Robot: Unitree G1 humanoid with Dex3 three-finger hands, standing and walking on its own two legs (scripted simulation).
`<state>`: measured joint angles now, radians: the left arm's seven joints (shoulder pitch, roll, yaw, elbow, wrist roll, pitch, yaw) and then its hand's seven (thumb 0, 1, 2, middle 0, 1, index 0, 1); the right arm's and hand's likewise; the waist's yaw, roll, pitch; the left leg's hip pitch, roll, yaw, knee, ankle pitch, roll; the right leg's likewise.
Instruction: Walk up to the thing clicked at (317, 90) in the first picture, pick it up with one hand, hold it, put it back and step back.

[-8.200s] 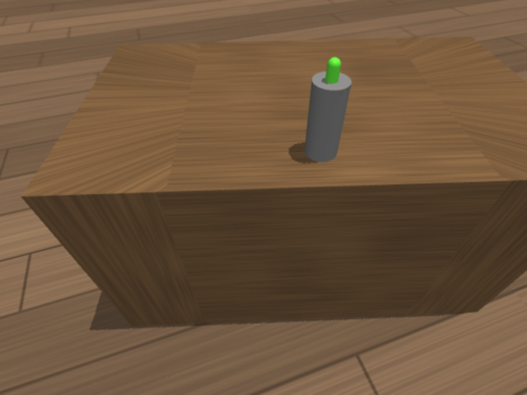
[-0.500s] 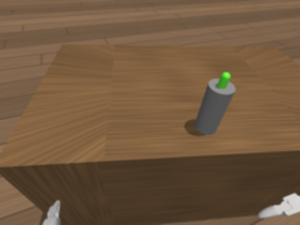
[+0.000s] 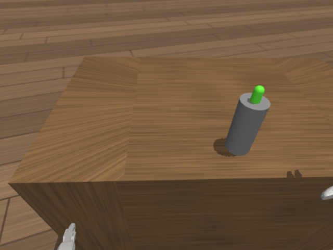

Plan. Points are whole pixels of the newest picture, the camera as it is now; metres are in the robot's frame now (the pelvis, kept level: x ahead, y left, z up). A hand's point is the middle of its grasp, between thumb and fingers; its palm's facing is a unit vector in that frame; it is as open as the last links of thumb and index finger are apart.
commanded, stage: go down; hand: right
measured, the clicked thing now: (247, 120) +0.46 -0.22 +0.09
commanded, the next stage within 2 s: none
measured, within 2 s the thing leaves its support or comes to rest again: neither
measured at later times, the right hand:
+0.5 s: hand out of the picture +0.30 -0.36 +0.15, palm faces +0.23 +0.97 -0.03, open 17.7 cm
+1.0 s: hand out of the picture +0.34 -0.39 +0.16, palm faces +0.23 +0.97 -0.02, open 17.5 cm
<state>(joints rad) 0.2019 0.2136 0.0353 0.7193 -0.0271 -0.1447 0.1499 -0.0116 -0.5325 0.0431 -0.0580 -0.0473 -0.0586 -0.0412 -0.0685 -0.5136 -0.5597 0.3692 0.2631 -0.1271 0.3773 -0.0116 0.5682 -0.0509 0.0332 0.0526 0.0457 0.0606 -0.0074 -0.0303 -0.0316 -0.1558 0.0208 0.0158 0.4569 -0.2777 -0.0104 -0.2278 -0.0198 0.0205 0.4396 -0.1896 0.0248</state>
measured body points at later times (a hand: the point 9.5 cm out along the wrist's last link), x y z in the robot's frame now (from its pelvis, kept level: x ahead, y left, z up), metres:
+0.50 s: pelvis +0.01 +0.00 +0.00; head +0.01 +0.00 +0.45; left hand +0.17 +0.25 -0.09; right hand +0.28 -0.41 +0.15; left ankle -0.02 +0.12 -0.74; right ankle +0.03 -0.14 -0.74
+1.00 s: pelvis +0.02 +0.00 -0.01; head +0.04 -0.01 +0.44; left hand +0.17 +0.26 -0.10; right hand +0.32 -0.44 +0.16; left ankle -0.02 +0.12 -0.74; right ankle +0.03 -0.14 -0.74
